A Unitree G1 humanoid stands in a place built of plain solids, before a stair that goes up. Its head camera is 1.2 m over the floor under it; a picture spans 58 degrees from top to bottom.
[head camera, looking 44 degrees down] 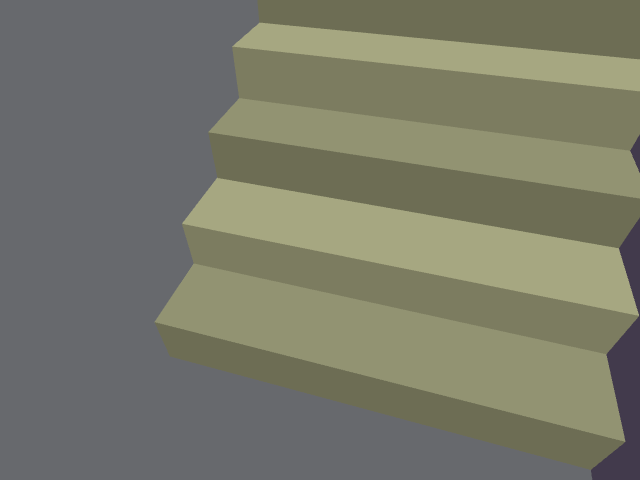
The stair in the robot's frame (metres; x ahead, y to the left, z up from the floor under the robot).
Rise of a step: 0.17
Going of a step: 0.23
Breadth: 1.21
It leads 16 degrees to the right of straight ahead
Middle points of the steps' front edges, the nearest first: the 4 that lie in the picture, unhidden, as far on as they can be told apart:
0.55 -0.11 0.18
0.78 -0.18 0.35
1.01 -0.24 0.52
1.23 -0.30 0.70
